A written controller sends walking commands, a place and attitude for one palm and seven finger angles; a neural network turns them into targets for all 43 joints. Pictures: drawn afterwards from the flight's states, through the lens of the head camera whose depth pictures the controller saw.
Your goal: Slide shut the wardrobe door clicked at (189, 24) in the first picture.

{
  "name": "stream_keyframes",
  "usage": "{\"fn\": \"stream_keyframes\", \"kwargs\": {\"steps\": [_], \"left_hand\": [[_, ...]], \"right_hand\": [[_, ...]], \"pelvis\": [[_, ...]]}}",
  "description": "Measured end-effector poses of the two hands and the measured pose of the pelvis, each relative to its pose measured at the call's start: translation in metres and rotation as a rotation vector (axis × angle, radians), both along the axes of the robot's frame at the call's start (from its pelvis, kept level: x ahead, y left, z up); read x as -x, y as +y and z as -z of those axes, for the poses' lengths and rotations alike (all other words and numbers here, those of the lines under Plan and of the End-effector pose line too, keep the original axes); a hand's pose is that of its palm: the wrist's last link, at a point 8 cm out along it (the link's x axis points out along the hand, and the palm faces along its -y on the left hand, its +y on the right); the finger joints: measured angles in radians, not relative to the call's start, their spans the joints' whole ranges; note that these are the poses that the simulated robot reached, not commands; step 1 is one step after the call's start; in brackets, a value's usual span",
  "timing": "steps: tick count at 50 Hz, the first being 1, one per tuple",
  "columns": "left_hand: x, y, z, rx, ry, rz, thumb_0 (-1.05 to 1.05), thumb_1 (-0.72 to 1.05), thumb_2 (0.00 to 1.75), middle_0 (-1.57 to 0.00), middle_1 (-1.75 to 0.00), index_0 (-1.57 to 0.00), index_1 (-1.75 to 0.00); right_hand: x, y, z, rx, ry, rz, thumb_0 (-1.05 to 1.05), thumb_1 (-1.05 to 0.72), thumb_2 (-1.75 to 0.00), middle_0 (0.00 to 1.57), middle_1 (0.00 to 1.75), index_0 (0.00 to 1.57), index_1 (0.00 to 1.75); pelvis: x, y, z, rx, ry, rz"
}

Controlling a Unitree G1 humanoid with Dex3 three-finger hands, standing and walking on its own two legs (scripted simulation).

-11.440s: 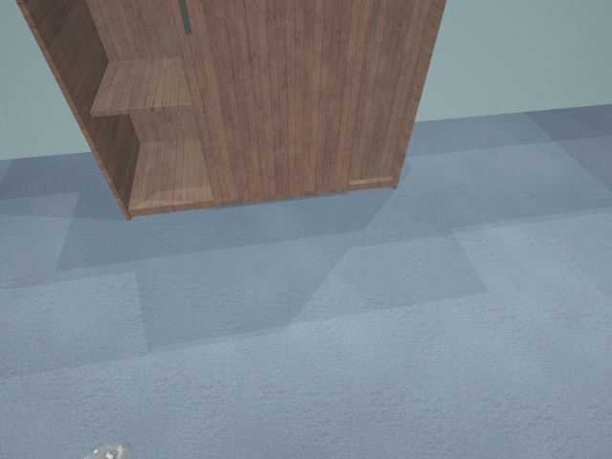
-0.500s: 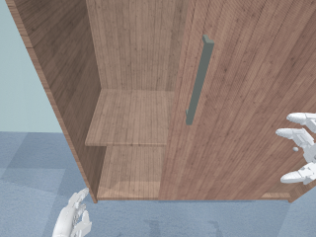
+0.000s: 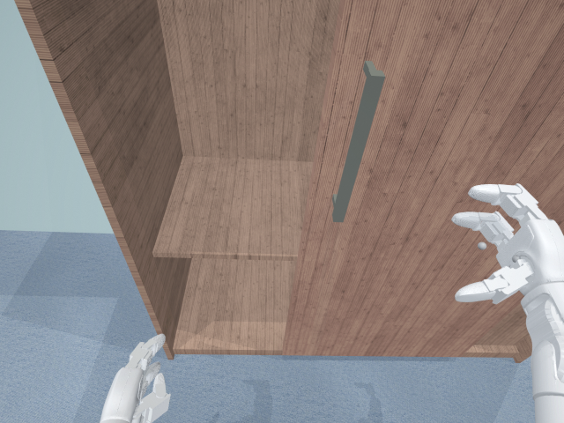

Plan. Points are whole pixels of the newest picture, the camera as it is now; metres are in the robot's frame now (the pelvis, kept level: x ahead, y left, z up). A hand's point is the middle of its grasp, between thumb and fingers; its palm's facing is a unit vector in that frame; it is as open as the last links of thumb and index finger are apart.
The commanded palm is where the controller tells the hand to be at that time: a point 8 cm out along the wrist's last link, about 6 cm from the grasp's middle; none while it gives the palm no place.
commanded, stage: move the hooked fingers beside the handle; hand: right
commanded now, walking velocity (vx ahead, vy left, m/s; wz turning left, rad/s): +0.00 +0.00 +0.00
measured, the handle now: (351, 151) +0.48 -0.09 +0.17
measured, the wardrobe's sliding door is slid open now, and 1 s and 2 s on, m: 0.38 0.38 0.38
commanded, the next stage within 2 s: none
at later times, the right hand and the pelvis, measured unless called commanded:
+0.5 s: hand (443, 220) +0.35 -0.20 +0.16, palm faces +0.02 +1.00 -0.03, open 14.0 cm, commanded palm +0.32 -0.25 +0.15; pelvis +0.00 +0.01 +0.00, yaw +1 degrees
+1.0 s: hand (408, 198) +0.40 -0.17 +0.15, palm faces +0.00 +1.00 -0.02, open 14.0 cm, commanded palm +0.38 -0.22 +0.14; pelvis +0.00 +0.00 +0.00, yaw +1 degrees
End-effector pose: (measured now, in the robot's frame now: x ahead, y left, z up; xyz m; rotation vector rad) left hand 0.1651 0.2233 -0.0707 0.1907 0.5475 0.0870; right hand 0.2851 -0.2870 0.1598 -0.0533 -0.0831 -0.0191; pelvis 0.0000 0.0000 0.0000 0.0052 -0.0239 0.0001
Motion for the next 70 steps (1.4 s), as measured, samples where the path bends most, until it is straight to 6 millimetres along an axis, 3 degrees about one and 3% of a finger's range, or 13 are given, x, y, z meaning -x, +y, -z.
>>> {"fn": "stream_keyframes", "kwargs": {"steps": [13, 32, 53, 70], "left_hand": [[0.008, 0.014, 0.006, -0.006, 0.036, -0.028, 0.01, 0.91, 0.9, -0.2, -0.3, -0.2, -0.3], [0.025, 0.024, 0.013, -0.005, 0.1, -0.071, 0.01, 0.91, 0.9, -0.2, -0.3, -0.2, -0.3], [0.062, 0.022, 0.029, -0.001, 0.239, -0.123, 0.01, 0.91, 0.9, -0.2, -0.3, -0.2, -0.3], [0.081, 0.021, 0.036, 0.007, 0.316, -0.156, 0.01, 0.91, 0.9, -0.2, -0.3, -0.2, -0.3]], "right_hand": [[-0.014, 0.016, 0.002, -0.008, 0.009, 0.005, -0.01, 0.5, -0.3, 0.3, 1.2, 0.3, 1.2], [-0.053, 0.041, 0.007, -0.031, 0.033, -0.01, -0.01, 0.5, -0.3, 0.3, 1.2, 0.3, 1.2], [-0.102, 0.069, 0.012, -0.043, 0.047, -0.022, -0.01, 0.5, -0.3, 0.3, 1.2, 0.3, 1.2], [-0.123, 0.083, 0.019, -0.047, 0.054, -0.015, -0.01, 0.5, -0.3, 0.3, 1.2, 0.3, 1.2]], "pelvis": [[-0.001, 0.004, 0.0, 0.004, 0.005, -0.005], [-0.002, 0.007, 0.001, 0.006, 0.023, -0.016], [-0.002, -0.001, 0.002, 0.004, 0.056, -0.029], [-0.005, -0.006, 0.003, 0.003, 0.074, -0.041]]}}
